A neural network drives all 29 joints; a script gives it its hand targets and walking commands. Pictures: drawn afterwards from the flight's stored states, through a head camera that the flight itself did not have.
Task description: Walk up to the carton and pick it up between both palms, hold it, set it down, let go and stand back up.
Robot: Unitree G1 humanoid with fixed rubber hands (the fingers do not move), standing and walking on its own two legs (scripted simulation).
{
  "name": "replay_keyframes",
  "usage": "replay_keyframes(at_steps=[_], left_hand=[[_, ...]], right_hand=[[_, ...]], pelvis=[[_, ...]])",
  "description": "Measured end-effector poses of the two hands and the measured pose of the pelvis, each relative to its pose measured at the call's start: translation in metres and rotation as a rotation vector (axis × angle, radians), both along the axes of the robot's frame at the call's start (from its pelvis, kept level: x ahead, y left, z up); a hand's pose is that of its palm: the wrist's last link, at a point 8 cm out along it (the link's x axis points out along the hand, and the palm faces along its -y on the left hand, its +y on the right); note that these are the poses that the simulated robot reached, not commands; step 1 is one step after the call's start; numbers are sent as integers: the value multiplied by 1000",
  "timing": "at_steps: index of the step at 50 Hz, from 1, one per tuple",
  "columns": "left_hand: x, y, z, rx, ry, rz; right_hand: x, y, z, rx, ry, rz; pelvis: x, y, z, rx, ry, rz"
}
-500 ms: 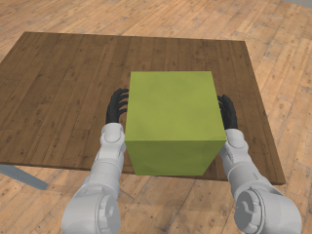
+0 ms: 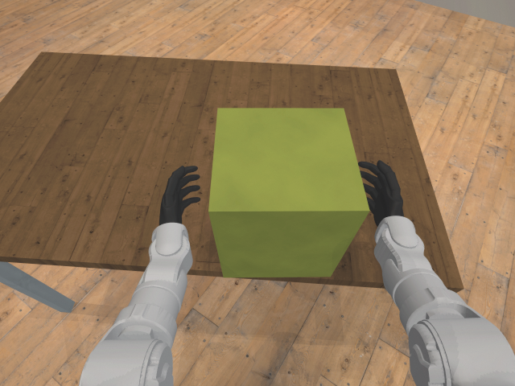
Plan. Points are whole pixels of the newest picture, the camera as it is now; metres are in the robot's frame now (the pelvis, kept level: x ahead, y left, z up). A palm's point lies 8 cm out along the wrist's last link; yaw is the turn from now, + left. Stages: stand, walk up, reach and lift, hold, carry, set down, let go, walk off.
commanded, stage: set down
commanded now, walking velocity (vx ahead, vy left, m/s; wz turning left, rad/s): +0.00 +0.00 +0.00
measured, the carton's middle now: (278, 199) +0.44 +0.02 -0.01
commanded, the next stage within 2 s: none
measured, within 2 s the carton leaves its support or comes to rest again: neither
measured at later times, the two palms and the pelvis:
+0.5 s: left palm (157, 255) +0.32 +0.21 -0.01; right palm (405, 251) +0.35 -0.19 +0.00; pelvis -0.01 +0.00 +0.00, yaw +0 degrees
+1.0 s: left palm (150, 284) +0.27 +0.20 -0.01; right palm (419, 292) +0.29 -0.20 -0.01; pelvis -0.02 +0.00 +0.00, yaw +0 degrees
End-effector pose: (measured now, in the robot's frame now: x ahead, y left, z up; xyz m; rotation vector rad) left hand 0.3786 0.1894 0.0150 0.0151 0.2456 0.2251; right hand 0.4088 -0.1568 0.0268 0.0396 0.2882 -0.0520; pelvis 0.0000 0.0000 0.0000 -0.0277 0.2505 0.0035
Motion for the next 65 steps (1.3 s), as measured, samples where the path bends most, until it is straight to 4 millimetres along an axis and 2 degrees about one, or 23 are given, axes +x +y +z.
replay_keyframes(at_steps=[7, 12, 20, 25, 46, 65], left_hand=[[-6, 6, 7, 9, -21, 3], [-13, 7, 2, 11, -9, 6], [-42, 14, -18, 19, 31, 14], [-60, 17, -23, 31, 30, 16], [-99, 15, -23, 35, 16, -2], [-136, 18, -23, 39, 36, 7]], right_hand=[[-16, -8, -6, -3, 22, -1], [-26, -12, -12, -5, 29, -6], [-44, -22, -20, -8, 10, -15], [-58, -29, -25, -13, 10, -18], [-109, -42, -35, -12, 10, -3], [-150, -52, -39, -7, 19, -20]], pelvis=[[-2, 0, 0, 0, -5, 0], [-2, 0, 0, 0, -5, 0], [-3, 0, 0, 0, -6, 0], [-5, 0, 0, -1, -10, 0], [-16, 1, 0, -1, -42, 0], [-6, 3, 3, 8, -128, 9]])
